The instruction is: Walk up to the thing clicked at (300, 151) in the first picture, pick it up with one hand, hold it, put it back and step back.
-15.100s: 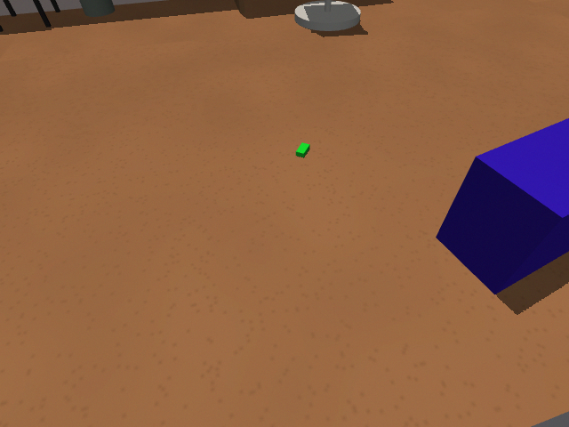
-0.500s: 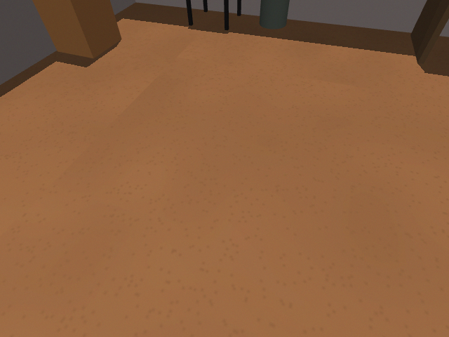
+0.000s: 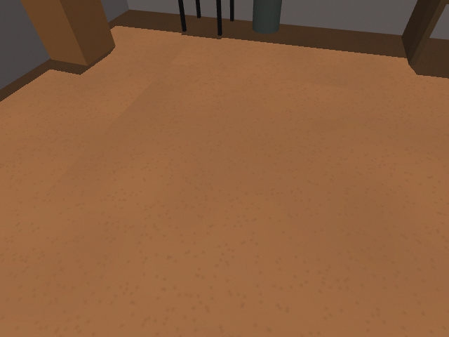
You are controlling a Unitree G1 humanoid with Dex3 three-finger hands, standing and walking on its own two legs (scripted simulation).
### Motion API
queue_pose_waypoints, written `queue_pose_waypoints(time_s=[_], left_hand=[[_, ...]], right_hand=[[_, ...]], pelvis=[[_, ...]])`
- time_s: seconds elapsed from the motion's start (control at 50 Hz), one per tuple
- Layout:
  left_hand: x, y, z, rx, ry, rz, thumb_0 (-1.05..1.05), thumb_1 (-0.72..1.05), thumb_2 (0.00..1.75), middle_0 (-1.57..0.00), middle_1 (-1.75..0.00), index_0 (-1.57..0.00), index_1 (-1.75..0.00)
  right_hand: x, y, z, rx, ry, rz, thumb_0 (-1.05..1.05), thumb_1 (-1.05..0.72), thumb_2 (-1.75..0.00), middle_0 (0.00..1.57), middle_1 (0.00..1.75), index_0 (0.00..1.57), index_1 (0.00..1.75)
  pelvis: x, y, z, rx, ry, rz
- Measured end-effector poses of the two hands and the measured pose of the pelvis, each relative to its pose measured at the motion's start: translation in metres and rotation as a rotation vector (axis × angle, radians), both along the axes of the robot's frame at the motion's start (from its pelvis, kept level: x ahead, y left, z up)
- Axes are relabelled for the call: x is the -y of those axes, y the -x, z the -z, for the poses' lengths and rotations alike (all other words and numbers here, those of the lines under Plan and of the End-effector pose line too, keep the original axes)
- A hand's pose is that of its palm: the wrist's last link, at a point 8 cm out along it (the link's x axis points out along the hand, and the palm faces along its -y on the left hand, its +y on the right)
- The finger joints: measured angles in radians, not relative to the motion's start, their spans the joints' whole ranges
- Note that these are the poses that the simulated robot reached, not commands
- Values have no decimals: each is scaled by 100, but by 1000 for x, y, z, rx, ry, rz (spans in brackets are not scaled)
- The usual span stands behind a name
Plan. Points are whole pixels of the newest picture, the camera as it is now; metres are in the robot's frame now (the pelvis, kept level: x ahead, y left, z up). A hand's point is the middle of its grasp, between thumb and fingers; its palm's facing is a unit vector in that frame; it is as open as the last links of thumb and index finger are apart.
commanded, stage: stand
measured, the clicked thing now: out of the picture +0.13 -0.89 -0.77
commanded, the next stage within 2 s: walk up in 1.68 s
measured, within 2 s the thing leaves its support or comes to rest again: neither
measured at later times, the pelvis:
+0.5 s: pelvis +0.00 +0.00 +0.00, yaw +0 degrees
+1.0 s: pelvis +0.01 +0.00 +0.00, yaw -1 degrees
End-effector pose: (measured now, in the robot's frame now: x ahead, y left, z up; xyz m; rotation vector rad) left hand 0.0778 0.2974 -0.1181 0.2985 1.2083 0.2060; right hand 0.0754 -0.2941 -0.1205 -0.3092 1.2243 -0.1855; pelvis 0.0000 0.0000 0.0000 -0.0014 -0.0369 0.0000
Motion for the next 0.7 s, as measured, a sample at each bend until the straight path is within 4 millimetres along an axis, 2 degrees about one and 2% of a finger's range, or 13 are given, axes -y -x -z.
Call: queue_pose_waypoints(time_s=[0.5, 0.7], left_hand=[[1, 2, 0, -13, -3, 4, 1, 90, 90, -21, -30, -20, -30], [0, 3, 1, -18, -1, 8, 1, 90, 90, -21, -30, -20, -30]], right_hand=[[2, -2, 0, 0, 3, -6, 0, -90, -90, 20, 30, 20, 30], [3, 6, 0, -16, 6, -3, 0, -90, -90, 20, 30, 20, 30]], pelvis=[[2, -4, 0, 2, 0, 7], [2, -3, 0, 0, -1, 7]])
